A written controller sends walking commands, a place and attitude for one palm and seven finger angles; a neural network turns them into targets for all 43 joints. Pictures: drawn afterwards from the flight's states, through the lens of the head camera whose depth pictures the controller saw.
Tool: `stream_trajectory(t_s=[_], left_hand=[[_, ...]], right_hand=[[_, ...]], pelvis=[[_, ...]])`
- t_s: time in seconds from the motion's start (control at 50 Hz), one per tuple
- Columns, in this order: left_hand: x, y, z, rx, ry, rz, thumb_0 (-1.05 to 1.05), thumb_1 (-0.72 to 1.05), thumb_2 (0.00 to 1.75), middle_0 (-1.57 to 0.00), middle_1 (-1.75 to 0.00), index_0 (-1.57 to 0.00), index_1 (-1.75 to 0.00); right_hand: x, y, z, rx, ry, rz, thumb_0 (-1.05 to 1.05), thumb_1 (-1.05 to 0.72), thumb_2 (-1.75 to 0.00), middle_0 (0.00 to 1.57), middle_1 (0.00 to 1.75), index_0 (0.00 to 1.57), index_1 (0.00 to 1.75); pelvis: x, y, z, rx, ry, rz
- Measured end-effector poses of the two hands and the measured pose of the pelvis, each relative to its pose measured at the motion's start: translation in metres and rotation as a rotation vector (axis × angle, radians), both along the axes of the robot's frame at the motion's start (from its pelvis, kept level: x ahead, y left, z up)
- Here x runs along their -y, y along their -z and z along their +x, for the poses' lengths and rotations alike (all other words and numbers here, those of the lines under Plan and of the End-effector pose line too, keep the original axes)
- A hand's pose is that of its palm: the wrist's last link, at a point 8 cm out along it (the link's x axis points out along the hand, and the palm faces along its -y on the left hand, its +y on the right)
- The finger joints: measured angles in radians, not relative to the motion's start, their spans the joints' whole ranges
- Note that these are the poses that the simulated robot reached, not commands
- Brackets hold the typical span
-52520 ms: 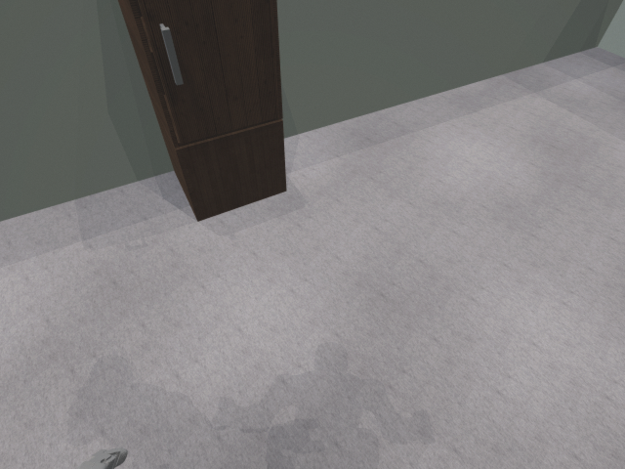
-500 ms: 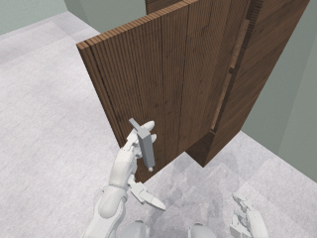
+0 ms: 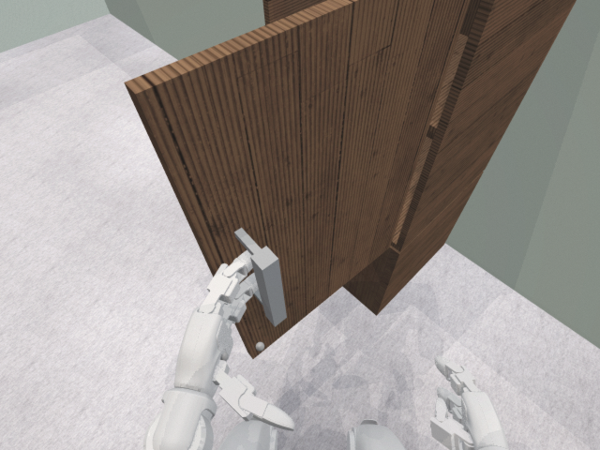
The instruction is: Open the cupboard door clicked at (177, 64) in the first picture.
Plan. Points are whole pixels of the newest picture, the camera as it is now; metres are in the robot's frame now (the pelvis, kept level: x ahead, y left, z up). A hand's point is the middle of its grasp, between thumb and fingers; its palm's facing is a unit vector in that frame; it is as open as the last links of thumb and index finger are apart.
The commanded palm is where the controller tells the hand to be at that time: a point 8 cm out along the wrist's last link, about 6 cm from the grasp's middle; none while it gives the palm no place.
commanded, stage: slide the hand sideways off the handle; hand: left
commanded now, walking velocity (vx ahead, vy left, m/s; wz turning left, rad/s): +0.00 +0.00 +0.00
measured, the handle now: (261, 280) +0.32 +0.07 +0.06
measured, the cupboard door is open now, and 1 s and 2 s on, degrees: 86 85 85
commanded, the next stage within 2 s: draw the hand back to the body in 0.48 s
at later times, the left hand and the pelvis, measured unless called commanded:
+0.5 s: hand (194, 379) +0.20 +0.13 +0.06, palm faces -0.05 -1.00 -0.04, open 16.2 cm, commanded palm +0.17 +0.18 +0.06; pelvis +0.00 -0.01 -0.01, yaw +1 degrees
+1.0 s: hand (130, 372) +0.19 +0.17 +0.12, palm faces -0.07 -1.00 -0.06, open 16.3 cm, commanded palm +0.16 +0.23 +0.13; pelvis +0.00 +0.02 +0.02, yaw +0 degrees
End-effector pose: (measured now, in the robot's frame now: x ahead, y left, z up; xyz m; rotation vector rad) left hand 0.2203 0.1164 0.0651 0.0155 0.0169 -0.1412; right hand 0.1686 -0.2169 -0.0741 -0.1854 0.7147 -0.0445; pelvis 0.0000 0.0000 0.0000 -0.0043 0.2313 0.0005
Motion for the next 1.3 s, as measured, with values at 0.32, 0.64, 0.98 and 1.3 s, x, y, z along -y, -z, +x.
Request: stream_trajectory(t_s=[0.32,0.64,0.98,1.3], left_hand=[[-0.035,0.001,-0.027,-0.028,-0.041,0.029,-0.01,-0.50,0.30,-0.21,-0.33,-0.21,-0.33],[-0.067,0.000,-0.046,-0.011,-0.039,0.005,-0.01,-0.50,0.30,-0.16,-0.30,-0.16,-0.30],[-0.107,-0.054,-0.048,0.003,-0.071,0.044,-0.01,-0.50,0.30,-0.15,-0.30,-0.15,-0.30],[-0.150,-0.104,-0.050,-0.042,-0.356,0.322,-0.01,-0.23,0.42,-0.17,-0.30,-0.17,-0.30]], right_hand=[[0.020,0.000,0.013,0.035,0.021,-0.022,0.01,-0.90,-0.90,0.21,0.30,0.20,0.30],[0.017,0.000,0.008,0.068,0.037,-0.052,0.01,-0.90,-0.90,0.21,0.30,0.20,0.30],[-0.013,-0.039,0.004,0.117,0.044,-0.023,0.02,-0.90,-0.90,0.21,0.30,0.20,0.30],[-0.027,-0.066,0.020,0.116,0.041,-0.045,0.01,-0.90,-0.90,0.21,0.30,0.20,0.30]], pelvis=[[0.012,0.005,0.007,-0.017,-0.005,-0.001],[0.005,0.012,-0.003,-0.015,-0.014,-0.021],[-0.014,-0.019,0.004,0.071,-0.012,-0.038],[-0.026,-0.051,0.022,0.159,0.000,-0.032]])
